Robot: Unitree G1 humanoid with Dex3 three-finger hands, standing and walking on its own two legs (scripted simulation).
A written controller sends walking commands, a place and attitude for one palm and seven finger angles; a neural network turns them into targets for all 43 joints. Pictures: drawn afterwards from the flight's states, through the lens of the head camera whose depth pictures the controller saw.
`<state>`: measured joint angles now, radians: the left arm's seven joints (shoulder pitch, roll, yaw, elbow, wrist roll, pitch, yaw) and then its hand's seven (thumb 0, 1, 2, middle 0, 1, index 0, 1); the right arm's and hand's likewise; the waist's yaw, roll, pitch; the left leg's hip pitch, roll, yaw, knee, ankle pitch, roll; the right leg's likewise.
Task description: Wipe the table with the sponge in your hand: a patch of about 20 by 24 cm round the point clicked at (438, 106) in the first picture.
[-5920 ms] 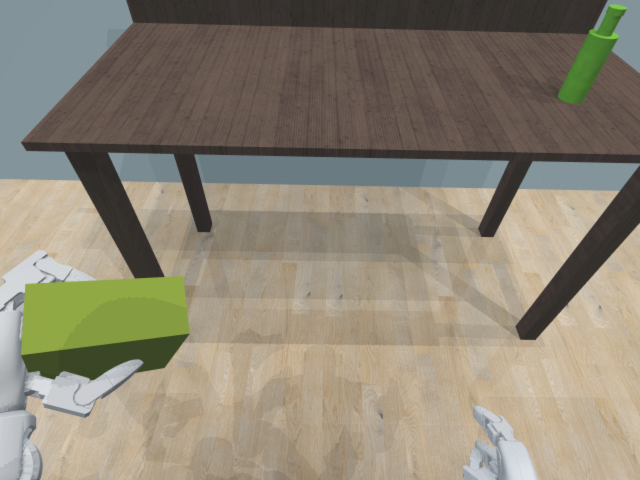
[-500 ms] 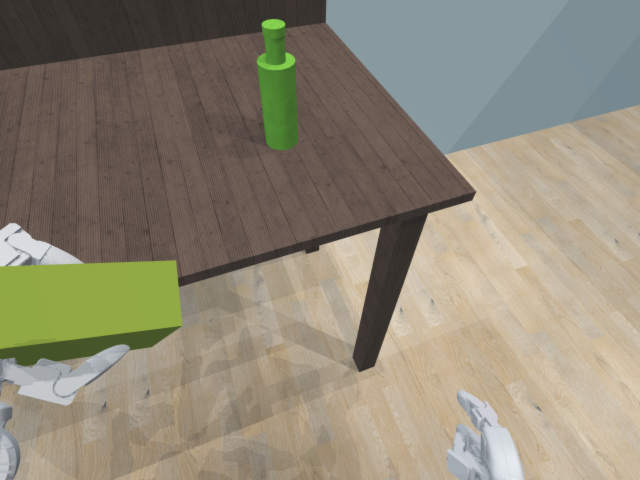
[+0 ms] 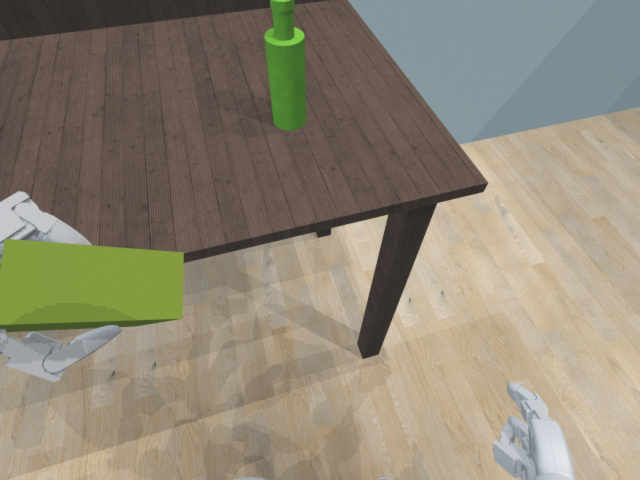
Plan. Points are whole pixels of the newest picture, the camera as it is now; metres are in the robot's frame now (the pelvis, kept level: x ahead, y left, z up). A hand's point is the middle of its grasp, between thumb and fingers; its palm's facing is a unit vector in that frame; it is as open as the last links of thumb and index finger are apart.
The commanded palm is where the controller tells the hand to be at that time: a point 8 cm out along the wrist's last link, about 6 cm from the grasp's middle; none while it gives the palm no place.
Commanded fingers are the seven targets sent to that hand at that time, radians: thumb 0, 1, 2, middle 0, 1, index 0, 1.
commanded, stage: come to a stop and stand still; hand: left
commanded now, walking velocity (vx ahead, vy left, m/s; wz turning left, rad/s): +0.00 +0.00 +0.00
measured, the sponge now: (111, 293) +0.24 +0.21 +0.16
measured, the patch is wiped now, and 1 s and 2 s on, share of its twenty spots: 0.00 0.00 0.00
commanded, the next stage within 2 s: look again from close up in 1.18 s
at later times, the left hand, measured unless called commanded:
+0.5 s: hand out of the picture +0.19 +0.30 +0.18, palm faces +0.45 -0.81 -0.36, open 10.0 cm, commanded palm +0.14 +0.32 +0.19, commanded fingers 0.00 0.10 1.30 -1.20 -1.60 -1.20 -1.60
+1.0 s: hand (20, 295) +0.23 +0.29 +0.17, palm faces +0.38 -0.85 -0.37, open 10.0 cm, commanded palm +0.17 +0.32 +0.19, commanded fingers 0.00 0.10 1.30 -1.20 -1.60 -1.20 -1.60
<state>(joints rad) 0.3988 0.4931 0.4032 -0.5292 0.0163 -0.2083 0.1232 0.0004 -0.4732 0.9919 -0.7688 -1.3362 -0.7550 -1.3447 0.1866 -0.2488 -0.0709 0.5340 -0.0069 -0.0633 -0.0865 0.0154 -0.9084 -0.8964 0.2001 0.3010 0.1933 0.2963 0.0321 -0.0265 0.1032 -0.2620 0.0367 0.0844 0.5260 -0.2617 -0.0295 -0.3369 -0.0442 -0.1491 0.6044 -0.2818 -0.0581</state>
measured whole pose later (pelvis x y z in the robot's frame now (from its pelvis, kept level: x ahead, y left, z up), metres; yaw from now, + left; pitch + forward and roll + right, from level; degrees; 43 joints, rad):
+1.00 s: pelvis +0.01 +0.04 +0.01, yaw +0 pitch +0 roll -1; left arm 0.42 0.34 0.34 -0.43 -0.04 -0.16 0.12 0.00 -0.47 0.99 -0.77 -1.34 -0.75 -1.35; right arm 0.20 -0.21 0.01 0.55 -0.01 -0.12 -0.04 0.02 -0.90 -0.90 0.20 0.30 0.20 0.30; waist 0.02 0.00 0.03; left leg -0.18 0.02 0.09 0.42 -0.24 0.02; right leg -0.20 0.02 -0.03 0.37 -0.17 -0.01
